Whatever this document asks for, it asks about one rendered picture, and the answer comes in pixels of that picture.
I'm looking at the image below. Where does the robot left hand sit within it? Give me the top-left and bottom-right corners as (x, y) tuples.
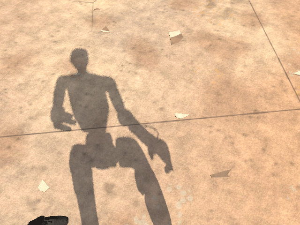
(27, 216), (68, 225)

